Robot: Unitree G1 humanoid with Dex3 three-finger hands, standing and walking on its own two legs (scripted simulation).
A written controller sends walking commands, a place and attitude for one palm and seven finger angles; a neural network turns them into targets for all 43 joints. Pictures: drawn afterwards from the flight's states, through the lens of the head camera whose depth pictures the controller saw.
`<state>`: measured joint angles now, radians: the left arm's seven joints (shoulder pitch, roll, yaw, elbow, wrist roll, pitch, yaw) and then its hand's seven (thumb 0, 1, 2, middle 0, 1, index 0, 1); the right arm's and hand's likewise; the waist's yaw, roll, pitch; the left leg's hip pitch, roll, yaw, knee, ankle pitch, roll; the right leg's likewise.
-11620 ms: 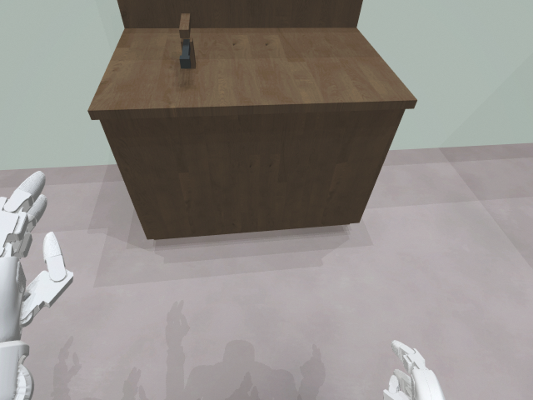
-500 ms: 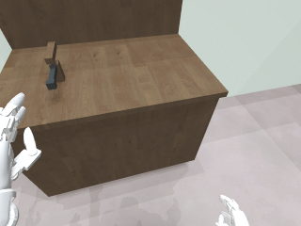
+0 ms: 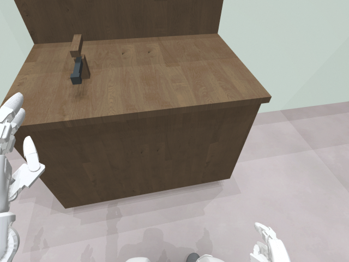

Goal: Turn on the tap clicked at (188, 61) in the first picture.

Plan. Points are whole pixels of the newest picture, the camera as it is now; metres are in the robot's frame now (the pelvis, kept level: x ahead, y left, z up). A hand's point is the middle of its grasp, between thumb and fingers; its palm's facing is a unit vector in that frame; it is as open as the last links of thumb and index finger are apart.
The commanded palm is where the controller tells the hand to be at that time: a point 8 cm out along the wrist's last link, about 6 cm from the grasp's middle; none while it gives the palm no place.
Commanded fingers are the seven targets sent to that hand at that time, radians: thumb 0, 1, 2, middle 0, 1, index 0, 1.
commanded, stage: come to a stop and stand still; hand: left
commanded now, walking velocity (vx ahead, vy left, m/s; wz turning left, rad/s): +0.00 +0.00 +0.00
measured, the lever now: (76, 78) +0.63 +0.39 +0.07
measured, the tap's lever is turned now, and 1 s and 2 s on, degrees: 0 0 0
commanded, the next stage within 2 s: look again from close up in 1.10 s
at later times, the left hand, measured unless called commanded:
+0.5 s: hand (34, 213) +0.14 +0.21 +0.19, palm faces +0.37 -0.85 -0.38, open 7.4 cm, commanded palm +0.08 +0.26 +0.20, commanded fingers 0.00 0.90 0.90 -0.20 -0.30 -0.20 -0.30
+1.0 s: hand (37, 205) +0.15 +0.21 +0.19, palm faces +0.30 -0.84 -0.46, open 7.4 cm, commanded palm +0.10 +0.26 +0.20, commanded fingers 0.00 0.90 0.90 -0.20 -0.30 -0.20 -0.30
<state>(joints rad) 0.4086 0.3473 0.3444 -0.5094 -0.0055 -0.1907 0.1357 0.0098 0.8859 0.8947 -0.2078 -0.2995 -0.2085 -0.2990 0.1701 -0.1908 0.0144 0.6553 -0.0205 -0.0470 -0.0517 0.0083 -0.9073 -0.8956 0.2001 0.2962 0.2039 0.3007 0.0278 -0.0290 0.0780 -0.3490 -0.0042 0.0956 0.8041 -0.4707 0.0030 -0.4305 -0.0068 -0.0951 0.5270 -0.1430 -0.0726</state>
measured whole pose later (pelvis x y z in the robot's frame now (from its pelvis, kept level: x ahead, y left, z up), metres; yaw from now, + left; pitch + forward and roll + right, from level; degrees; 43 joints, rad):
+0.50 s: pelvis -0.08 -0.02 +0.02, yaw -1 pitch -1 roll +0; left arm 0.45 0.35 0.30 -0.43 -0.02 -0.20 0.15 0.01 0.89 0.89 -0.21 -0.30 -0.21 -0.30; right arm 0.23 -0.21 0.00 0.68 0.01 -0.05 -0.05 0.01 -0.91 -0.90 0.20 0.30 0.20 0.30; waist 0.00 0.02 0.00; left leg -0.51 0.04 0.06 0.95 -0.31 -0.03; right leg -0.13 -0.01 -0.10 0.44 -0.29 -0.03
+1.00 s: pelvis -0.08 -0.01 +0.02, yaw -3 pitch +0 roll -1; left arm 0.52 0.39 0.35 -0.54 -0.04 -0.21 0.14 0.01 0.89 0.89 -0.21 -0.30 -0.21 -0.30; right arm 0.18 -0.14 0.05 0.59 0.01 -0.08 -0.04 0.01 -0.90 -0.90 0.20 0.30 0.21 0.30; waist -0.01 0.03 0.07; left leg -0.29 0.09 0.10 0.58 -0.29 -0.02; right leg -0.27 0.02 -0.11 0.50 -0.23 -0.04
